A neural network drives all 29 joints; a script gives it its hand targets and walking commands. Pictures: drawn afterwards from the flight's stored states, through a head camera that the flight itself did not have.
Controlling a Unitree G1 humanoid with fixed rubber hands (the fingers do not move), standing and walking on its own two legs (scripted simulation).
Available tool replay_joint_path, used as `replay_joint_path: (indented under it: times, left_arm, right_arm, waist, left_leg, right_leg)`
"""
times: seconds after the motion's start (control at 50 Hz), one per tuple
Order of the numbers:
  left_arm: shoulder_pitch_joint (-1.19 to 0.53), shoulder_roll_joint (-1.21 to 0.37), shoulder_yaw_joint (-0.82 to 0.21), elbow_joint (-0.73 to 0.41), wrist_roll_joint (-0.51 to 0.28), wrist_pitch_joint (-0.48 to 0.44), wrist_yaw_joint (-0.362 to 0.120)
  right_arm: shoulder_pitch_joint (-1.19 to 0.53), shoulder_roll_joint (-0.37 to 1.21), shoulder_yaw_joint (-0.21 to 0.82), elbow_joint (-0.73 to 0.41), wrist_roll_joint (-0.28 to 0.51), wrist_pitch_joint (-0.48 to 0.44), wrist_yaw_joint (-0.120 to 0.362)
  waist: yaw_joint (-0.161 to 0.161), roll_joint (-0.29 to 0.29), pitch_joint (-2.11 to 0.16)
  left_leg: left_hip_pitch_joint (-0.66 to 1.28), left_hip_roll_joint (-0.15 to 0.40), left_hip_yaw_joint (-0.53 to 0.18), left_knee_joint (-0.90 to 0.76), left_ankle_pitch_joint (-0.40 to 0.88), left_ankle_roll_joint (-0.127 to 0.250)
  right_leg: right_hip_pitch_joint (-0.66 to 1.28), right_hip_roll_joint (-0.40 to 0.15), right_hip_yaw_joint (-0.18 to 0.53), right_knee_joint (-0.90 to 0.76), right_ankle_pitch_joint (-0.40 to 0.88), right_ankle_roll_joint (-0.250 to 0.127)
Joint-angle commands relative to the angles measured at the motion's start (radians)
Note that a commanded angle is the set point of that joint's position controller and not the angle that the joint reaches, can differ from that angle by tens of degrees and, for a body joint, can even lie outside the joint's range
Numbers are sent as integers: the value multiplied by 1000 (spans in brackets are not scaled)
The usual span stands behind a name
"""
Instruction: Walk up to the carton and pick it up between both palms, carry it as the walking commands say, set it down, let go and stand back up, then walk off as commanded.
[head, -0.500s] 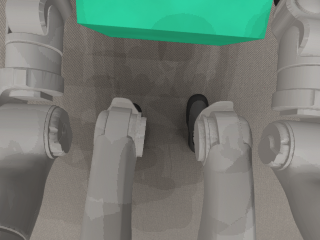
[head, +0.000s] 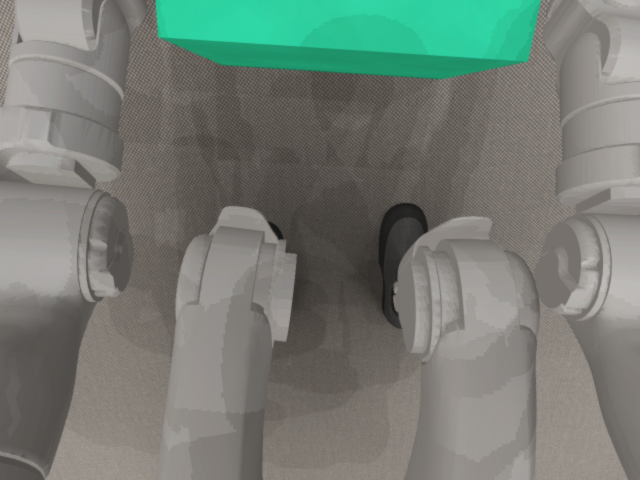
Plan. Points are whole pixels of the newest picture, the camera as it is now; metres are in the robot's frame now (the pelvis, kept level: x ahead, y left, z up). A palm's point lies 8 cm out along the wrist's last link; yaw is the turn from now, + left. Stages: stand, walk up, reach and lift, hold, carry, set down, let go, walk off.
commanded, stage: set down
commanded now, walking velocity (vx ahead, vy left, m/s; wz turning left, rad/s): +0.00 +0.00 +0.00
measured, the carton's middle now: out of the picture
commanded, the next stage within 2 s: none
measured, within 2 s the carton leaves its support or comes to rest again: neither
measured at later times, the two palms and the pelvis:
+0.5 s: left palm out of the picture +0.55 +0.18 -0.20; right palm out of the picture +0.53 -0.20 -0.19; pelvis +0.00 +0.00 -0.01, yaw +0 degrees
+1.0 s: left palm out of the picture +0.55 +0.18 -0.20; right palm out of the picture +0.54 -0.20 -0.20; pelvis +0.00 +0.00 -0.02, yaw +0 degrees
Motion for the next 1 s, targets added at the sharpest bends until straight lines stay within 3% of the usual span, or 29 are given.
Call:
replay_joint_path:
  times: [0.0, 0.08, 0.16, 0.24, 0.36, 0.42, 0.48, 0.58, 0.7, 0.98]
  left_arm:
    - [-908, -803, -364, -569, -159, -88, -220]
    - [-877, -749, -369, -485, -146, -97, -208]
    - [-794, -809, -346, -336, -125, -93, -225]
    - [-754, -834, -298, -241, -102, -97, -243]
    - [-800, -818, -276, -260, -101, -117, -243]
    - [-843, -796, -290, -304, -115, -131, -231]
    - [-861, -772, -312, -311, -118, -137, -220]
    - [-819, -768, -297, -238, -103, -138, -227]
    - [-764, -791, -270, -169, -92, -148, -246]
    - [-720, -782, -246, -79, -47, -145, -269]
  right_arm:
    - [-906, 752, 353, -525, 146, -93, 177]
    - [-773, 761, 330, -326, 121, -81, 170]
    - [-797, 759, 316, -288, 102, -93, 184]
    - [-840, 772, 320, -268, 91, -99, 205]
    - [-912, 776, 331, -311, 111, -116, 210]
    - [-919, 767, 335, -322, 126, -127, 198]
    - [-879, 752, 325, -264, 124, -129, 190]
    - [-848, 753, 303, -200, 109, -133, 190]
    - [-824, 760, 290, -171, 87, -145, 198]
    - [-776, 733, 261, -75, 45, -139, 232]
  waist:
    - [-73, 33, -2295]
    - [-86, 71, -2105]
    - [-72, 79, -1951]
    - [-49, 30, -1841]
    - [-36, -10, -1836]
    - [-40, 2, -1877]
    - [-47, 43, -1837]
    - [-43, 50, -1698]
    - [-46, 25, -1615]
    - [-45, 32, -1338]
  left_leg:
    - [845, 27, 44, -193, 750, 16]
    - [806, 36, 39, -197, 674, 8]
    - [734, 39, 40, -206, 587, 7]
    - [648, 39, 47, -205, 529, 18]
    - [604, 33, 48, -186, 538, 27]
    - [620, 31, 47, -174, 567, 25]
    - [636, 35, 42, -174, 550, 17]
    - [582, 40, 42, -180, 488, 19]
    - [512, 36, 44, -167, 494, 21]
    - [417, 41, 27, -169, 387, 30]
  right_leg:
    - [974, 31, -115, -33, 689, -71]
    - [862, 30, -111, -52, 593, -71]
    - [801, 24, -108, -49, 514, -74]
    - [777, 19, -111, -39, 479, -62]
    - [802, 17, -106, -20, 513, -55]
    - [826, 18, -99, -10, 550, -57]
    - [784, 18, -97, -10, 520, -62]
    - [735, 16, -91, -15, 464, -65]
    - [730, 15, -90, -4, 486, -61]
    - [577, 2, -83, 1, 369, -64]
